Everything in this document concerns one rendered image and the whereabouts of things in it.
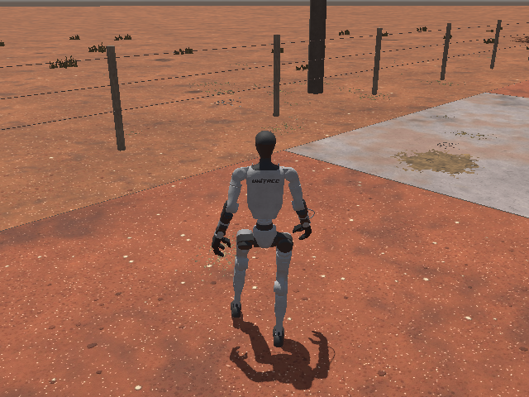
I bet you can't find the left robot thigh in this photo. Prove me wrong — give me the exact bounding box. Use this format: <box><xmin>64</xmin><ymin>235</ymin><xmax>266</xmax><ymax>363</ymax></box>
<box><xmin>236</xmin><ymin>229</ymin><xmax>254</xmax><ymax>271</ymax></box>

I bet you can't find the left robot foot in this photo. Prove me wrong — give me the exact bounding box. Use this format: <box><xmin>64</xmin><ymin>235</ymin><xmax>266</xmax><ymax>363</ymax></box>
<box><xmin>231</xmin><ymin>300</ymin><xmax>241</xmax><ymax>318</ymax></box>

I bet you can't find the right robot upper arm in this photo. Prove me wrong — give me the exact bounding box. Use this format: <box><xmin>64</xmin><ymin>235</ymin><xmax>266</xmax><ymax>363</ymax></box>
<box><xmin>282</xmin><ymin>166</ymin><xmax>305</xmax><ymax>211</ymax></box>

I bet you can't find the left robot upper arm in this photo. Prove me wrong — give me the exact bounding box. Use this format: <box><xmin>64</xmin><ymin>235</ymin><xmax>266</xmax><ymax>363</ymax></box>
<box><xmin>226</xmin><ymin>166</ymin><xmax>248</xmax><ymax>213</ymax></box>

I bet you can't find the robot right forearm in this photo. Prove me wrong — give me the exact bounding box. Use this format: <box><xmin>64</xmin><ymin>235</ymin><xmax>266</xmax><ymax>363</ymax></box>
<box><xmin>296</xmin><ymin>199</ymin><xmax>311</xmax><ymax>227</ymax></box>

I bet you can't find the left robot hand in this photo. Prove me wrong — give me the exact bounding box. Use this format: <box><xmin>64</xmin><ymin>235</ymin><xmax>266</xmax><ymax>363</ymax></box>
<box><xmin>212</xmin><ymin>235</ymin><xmax>231</xmax><ymax>257</ymax></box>

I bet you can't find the robot left forearm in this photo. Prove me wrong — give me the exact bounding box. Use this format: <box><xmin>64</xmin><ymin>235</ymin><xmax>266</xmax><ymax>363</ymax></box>
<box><xmin>214</xmin><ymin>201</ymin><xmax>233</xmax><ymax>239</ymax></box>

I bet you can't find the right robot hand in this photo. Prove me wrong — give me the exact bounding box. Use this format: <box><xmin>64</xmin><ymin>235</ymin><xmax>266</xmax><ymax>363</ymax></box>
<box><xmin>293</xmin><ymin>224</ymin><xmax>312</xmax><ymax>240</ymax></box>

